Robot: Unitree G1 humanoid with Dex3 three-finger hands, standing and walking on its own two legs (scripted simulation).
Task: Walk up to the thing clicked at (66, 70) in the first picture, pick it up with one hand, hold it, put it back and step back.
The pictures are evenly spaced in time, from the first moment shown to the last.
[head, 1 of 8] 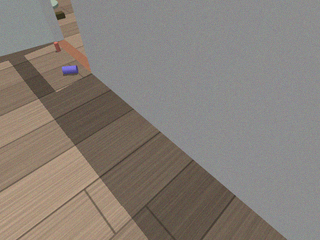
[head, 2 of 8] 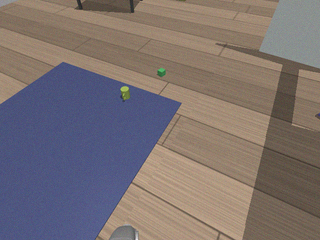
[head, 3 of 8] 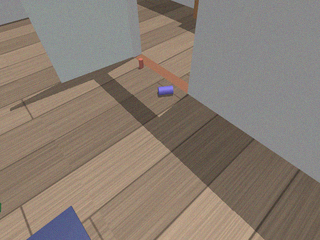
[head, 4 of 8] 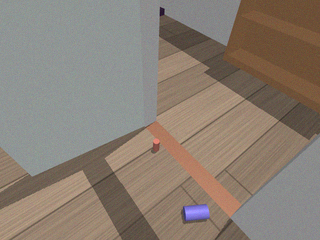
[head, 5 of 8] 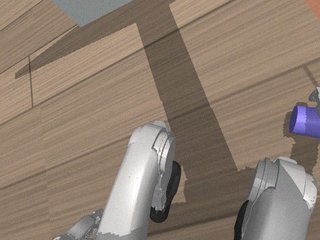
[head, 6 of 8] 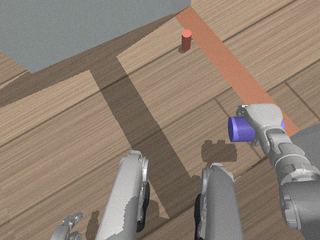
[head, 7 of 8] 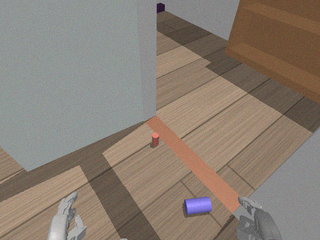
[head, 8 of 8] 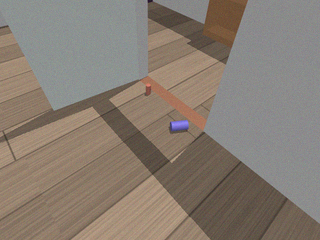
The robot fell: no
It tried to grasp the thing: yes
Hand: right
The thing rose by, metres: 0.67
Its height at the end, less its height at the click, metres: +0.00
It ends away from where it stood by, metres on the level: 0.02
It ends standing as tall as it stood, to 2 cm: yes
